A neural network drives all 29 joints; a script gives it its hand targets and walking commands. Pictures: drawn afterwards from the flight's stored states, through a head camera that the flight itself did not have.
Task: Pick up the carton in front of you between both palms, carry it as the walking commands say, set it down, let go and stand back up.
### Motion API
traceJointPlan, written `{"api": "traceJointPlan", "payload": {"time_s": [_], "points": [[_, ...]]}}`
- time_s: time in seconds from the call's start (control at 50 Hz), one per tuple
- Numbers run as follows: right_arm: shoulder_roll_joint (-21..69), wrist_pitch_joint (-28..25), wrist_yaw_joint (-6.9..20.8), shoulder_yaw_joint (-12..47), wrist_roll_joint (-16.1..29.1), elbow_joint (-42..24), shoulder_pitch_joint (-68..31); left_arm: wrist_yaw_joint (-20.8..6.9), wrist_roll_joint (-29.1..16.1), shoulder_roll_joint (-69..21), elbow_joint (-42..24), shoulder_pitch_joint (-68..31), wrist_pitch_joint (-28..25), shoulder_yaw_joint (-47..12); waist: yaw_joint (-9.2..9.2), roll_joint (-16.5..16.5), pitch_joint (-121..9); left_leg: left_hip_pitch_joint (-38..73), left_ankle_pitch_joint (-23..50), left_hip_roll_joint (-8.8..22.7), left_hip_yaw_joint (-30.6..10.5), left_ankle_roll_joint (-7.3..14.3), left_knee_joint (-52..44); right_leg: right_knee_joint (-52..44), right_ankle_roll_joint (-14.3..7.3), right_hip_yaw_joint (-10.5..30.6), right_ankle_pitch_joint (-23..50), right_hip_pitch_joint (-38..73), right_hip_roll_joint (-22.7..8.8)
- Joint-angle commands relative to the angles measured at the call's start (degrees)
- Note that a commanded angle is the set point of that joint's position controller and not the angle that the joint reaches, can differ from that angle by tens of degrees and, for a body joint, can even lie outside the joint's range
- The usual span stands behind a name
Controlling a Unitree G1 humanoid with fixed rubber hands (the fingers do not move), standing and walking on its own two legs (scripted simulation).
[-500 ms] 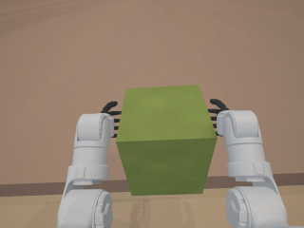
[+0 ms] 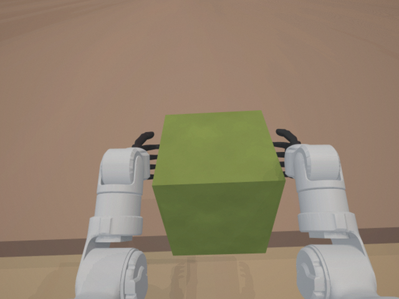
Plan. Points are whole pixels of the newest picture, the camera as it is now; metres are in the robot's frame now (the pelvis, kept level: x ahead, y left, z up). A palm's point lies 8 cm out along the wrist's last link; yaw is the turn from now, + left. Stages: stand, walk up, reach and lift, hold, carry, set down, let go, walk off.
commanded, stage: carry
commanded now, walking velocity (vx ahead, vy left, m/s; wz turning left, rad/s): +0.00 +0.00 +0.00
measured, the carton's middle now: (216, 184) +0.36 +0.00 +0.05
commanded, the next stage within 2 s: none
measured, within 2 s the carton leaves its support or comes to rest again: neither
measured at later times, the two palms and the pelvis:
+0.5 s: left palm (137, 161) +0.35 +0.15 +0.13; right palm (290, 158) +0.36 -0.15 +0.13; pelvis +0.00 +0.00 +0.00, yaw +0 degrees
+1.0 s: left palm (133, 157) +0.36 +0.16 +0.14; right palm (286, 154) +0.36 -0.14 +0.14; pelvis +0.01 +0.01 +0.00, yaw +0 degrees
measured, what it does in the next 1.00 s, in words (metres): stands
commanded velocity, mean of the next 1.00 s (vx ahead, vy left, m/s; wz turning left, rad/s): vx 0.07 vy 0.00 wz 0.00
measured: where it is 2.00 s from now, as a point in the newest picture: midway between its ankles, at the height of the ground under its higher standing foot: (199, 263)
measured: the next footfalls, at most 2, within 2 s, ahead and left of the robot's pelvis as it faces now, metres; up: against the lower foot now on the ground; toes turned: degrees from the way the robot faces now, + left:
left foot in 1.64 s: +0.39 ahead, +0.14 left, +0.15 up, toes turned +3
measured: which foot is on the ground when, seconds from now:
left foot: down 0.00-1.00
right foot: down 0.00-1.00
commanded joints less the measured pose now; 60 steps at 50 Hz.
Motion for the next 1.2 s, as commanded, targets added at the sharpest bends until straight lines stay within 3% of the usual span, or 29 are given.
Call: {"api": "traceJointPlan", "payload": {"time_s": [0.0, 0.86, 0.92, 0.98, 1.04, 1.08, 1.14, 1.18], "points": [[65.9, -1.0, 13.9, 30.0, 25.0, -6.2, -41.0, -13.0, -24.7, -64.7, -6.4, -41.8, -2.1, -30.1, 0.08, -0.6, -20.8, 5.8, 5.6, 6.0, -5.8, 5.0, -3.4, -4.6, -3.6, 8.5, 8.4, 9.0, -8.4], [66.0, -1.0, 14.1, 30.6, 25.1, -6.9, -40.7, -12.8, -24.7, -64.8, -7.0, -41.4, -2.0, -30.9, -0.24, -0.1, -21.1, 6.8, 7.9, 6.6, -6.0, 5.5, -3.7, -4.4, -3.4, 7.6, 8.3, 8.3, -8.7], [65.9, -1.1, 13.9, 31.3, 26.0, -9.1, -43.6, -12.7, -25.5, -64.6, -9.2, -43.8, -2.0, -31.7, 0.11, -0.3, -20.3, 5.5, -2.3, 5.9, -5.7, 5.5, -4.8, -6.3, -3.7, 7.9, -3.3, 6.9, -8.0], [64.2, -0.1, 13.1, 31.8, 26.8, -11.9, -46.6, -12.0, -26.6, -62.7, -12.0, -46.3, -1.2, -32.3, 0.53, -1.5, -18.8, 1.8, -13.6, 4.0, -5.3, 6.8, -2.7, -7.5, -5.8, 10.7, -17.3, 4.9, -8.0], [61.0, 1.8, 12.1, 31.5, 27.0, -13.3, -48.2, -11.0, -27.4, -59.8, -13.6, -49.0, 0.6, -32.1, 0.56, -2.9, -18.3, 0.6, -14.5, 2.8, -4.9, 8.6, 0.1, -8.9, -8.1, 13.3, -21.4, 4.1, -9.0], [58.8, 3.3, 11.8, 29.9, 26.5, -11.5, -47.3, -10.6, -27.1, -58.2, -12.2, -48.8, 2.0, -31.0, 0.4, -0.9, -18.6, 2.5, -11.3, 3.3, -6.0, 9.3, -1.8, -6.8, -8.0, 11.5, -17.2, 3.5, -8.2], [57.3, 4.9, 11.9, 27.4, 25.8, -7.8, -47.3, -10.6, -26.6, -57.6, -10.2, -49.6, 3.8, -29.2, -0.52, 7.1, -19.0, 10.4, -10.4, 8.8, -14.8, 11.4, -9.9, 3.8, -5.3, 4.0, -7.6, -2.0, -4.0], [57.3, 5.4, 12.0, 25.8, 25.2, -5.2, -46.8, -11.0, -26.3, -57.8, -7.6, -50.0, 4.7, -27.3, -1.63, 8.1, -19.0, 16.0, -4.6, 12.3, -19.5, 13.2, -11.5, 7.5, -4.0, 2.7, -7.4, -7.2, -3.4]]}}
